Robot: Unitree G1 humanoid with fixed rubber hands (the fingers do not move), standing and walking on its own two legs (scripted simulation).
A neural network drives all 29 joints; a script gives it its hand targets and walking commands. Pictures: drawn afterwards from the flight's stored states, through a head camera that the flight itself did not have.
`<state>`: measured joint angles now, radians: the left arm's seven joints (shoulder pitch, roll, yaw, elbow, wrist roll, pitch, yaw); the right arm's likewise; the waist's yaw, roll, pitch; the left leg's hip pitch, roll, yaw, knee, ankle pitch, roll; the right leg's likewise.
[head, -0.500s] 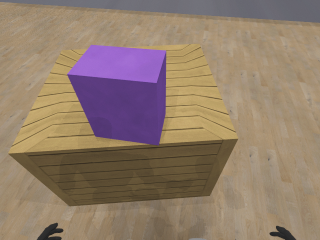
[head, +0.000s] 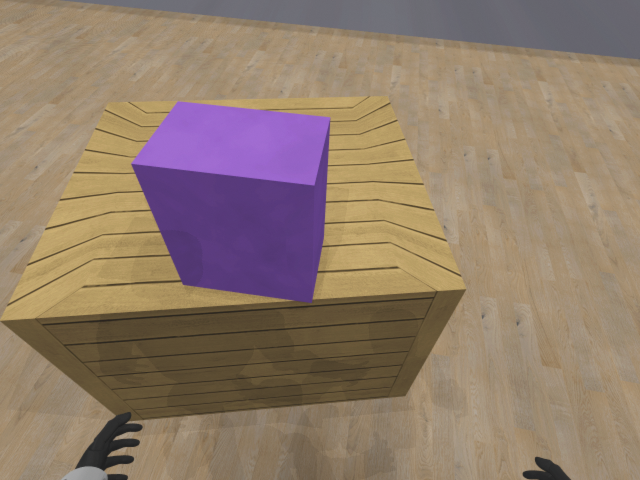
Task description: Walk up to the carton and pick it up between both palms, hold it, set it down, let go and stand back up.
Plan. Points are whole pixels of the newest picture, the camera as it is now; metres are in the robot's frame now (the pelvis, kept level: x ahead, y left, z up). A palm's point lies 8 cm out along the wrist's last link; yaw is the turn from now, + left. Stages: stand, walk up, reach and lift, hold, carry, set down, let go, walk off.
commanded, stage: walk up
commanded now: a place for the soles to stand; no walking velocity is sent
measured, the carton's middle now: (249, 209) +0.54 +0.12 -0.01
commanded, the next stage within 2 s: none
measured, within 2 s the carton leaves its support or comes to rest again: neither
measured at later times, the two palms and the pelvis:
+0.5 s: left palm out of the picture +0.12 +0.47 -0.09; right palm out of the picture +0.10 -0.23 -0.13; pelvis +0.06 +0.11 -0.02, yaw +3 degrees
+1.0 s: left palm (58, 379) +0.28 +0.40 -0.13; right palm (458, 378) +0.27 -0.21 -0.10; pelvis +0.15 +0.11 -0.02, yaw +1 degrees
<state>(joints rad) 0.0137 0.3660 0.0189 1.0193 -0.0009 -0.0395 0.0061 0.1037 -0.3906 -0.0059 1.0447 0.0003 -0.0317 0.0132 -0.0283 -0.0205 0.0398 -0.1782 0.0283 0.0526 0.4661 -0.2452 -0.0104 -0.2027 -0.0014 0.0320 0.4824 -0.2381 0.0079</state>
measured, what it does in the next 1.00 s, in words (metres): walks ahead: left foot, then right foot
